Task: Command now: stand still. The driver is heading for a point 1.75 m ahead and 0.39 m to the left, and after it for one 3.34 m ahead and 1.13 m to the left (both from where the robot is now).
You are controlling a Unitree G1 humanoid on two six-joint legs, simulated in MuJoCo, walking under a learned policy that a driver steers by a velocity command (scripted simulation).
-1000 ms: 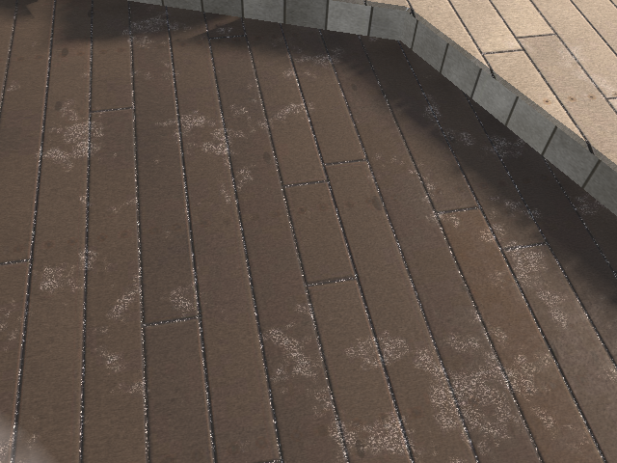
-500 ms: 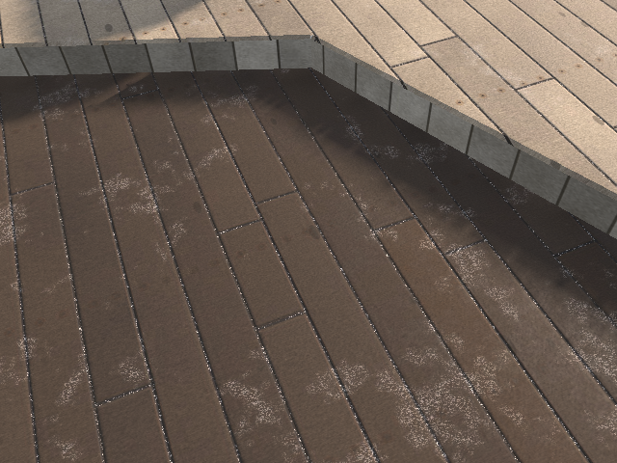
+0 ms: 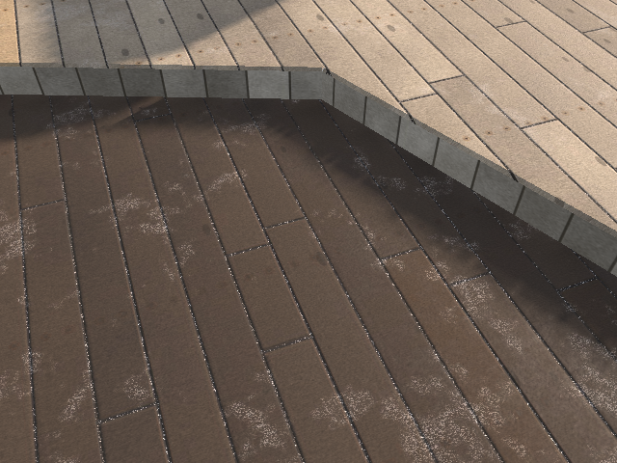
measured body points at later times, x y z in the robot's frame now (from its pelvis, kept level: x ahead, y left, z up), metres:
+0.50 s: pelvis +0.02 +0.01 +0.00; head +0.02 +0.01 +0.45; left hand +0.00 +0.22 -0.17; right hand -0.01 -0.21 -0.16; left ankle -0.02 +0.10 -0.75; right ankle +0.04 -0.10 -0.75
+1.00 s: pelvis +0.03 +0.02 +0.00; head +0.04 +0.02 +0.45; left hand +0.00 +0.22 -0.17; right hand -0.01 -0.19 -0.16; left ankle -0.02 +0.10 -0.75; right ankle +0.04 -0.11 -0.75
